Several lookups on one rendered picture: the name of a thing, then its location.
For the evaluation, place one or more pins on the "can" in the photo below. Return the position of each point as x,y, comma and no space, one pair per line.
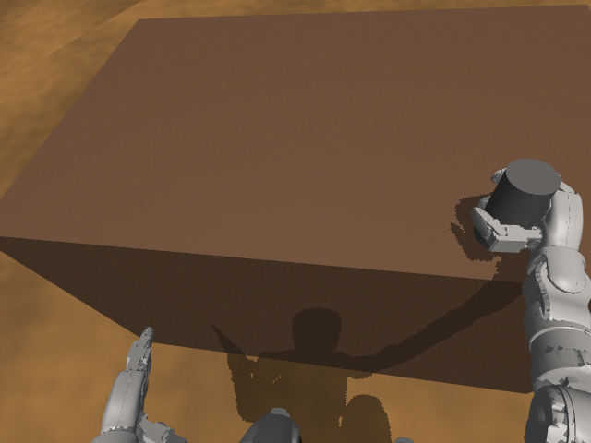
524,189

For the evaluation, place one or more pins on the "right robot arm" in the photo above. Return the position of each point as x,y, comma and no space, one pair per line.
557,325

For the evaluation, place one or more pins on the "left robot hand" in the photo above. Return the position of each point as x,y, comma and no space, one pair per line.
124,408

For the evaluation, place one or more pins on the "right robot hand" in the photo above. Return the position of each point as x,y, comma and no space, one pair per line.
560,223

